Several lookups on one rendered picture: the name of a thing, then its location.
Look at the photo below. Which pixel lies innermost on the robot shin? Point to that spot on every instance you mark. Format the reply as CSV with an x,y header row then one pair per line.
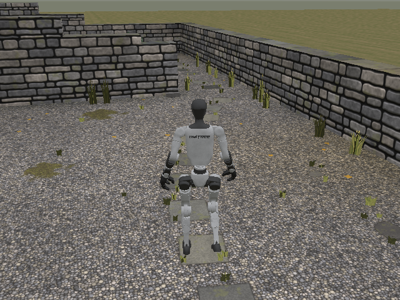
x,y
214,220
185,223

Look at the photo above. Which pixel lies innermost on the left robot forearm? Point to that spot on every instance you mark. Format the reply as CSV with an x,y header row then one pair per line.
x,y
168,167

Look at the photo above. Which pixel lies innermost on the robot right shin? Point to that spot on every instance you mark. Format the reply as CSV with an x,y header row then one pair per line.
x,y
214,220

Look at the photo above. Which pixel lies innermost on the right robot upper arm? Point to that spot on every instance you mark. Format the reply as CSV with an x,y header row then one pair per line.
x,y
219,132

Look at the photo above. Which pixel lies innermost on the right robot hand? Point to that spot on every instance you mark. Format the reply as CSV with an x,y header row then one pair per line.
x,y
233,175

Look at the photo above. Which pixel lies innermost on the left robot hand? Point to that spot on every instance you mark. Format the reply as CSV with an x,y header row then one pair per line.
x,y
164,180

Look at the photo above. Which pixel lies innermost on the left robot upper arm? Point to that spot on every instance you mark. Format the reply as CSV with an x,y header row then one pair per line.
x,y
176,142

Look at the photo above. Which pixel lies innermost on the right robot forearm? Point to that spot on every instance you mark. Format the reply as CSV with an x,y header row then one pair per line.
x,y
229,163

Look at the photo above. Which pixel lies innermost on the robot left shin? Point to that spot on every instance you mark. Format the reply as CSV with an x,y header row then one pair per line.
x,y
185,223

